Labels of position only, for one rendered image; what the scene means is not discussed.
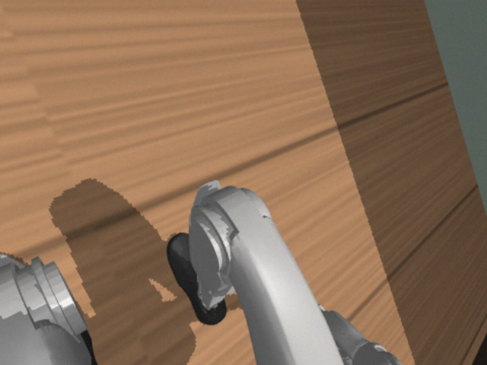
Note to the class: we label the right robot hand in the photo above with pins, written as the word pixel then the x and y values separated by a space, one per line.
pixel 347 338

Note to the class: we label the left robot foot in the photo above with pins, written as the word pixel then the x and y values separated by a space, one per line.
pixel 87 340

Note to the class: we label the right robot arm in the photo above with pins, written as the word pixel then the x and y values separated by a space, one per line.
pixel 373 353

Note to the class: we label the right robot foot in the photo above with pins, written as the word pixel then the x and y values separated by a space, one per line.
pixel 181 266

